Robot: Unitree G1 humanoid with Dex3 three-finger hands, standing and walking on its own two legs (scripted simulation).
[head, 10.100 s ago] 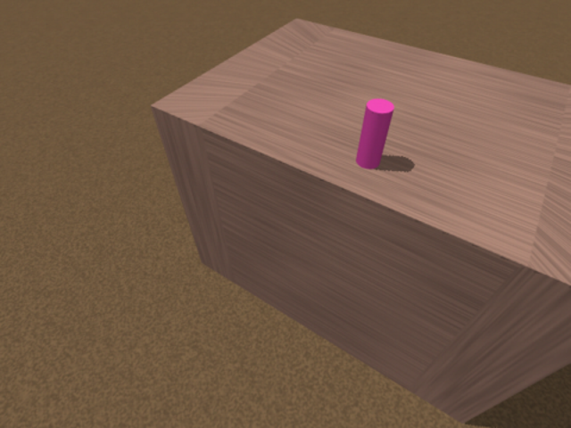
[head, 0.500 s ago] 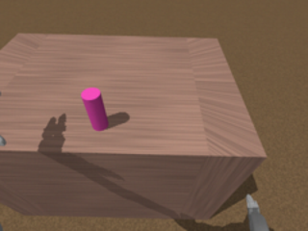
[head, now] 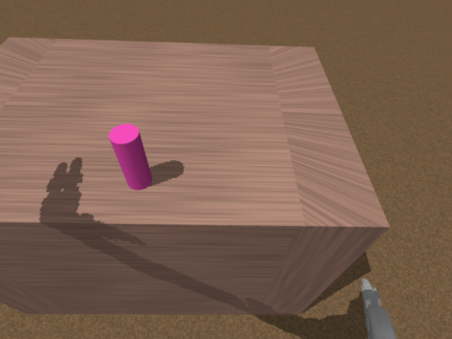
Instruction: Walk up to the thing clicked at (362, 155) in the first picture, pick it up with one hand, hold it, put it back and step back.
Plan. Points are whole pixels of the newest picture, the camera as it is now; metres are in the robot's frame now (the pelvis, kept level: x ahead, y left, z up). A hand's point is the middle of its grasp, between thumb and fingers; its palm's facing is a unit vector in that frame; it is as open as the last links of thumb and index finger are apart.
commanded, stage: go down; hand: left
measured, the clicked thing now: (132, 159) +0.46 +0.18 +0.05
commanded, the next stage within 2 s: approach in 0.72 s
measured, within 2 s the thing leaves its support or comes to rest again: neither
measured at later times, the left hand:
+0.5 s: hand out of the picture +0.38 +0.37 +0.17, palm faces +0.15 -0.99 -0.01, open 17.5 cm
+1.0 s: hand out of the picture +0.38 +0.37 +0.17, palm faces +0.14 -0.99 -0.01, open 17.3 cm
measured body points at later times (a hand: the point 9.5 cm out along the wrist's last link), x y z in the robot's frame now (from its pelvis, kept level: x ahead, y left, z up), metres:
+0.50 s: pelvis +0.00 +0.00 +0.00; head +0.04 +0.02 +0.44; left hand +0.37 +0.43 +0.17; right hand +0.15 -0.26 -0.07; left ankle -0.01 +0.12 -0.73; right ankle -0.02 -0.15 -0.73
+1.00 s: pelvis +0.00 +0.00 -0.01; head +0.03 +0.02 +0.44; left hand +0.36 +0.42 +0.17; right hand +0.15 -0.25 -0.08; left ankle -0.01 +0.12 -0.73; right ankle -0.02 -0.15 -0.73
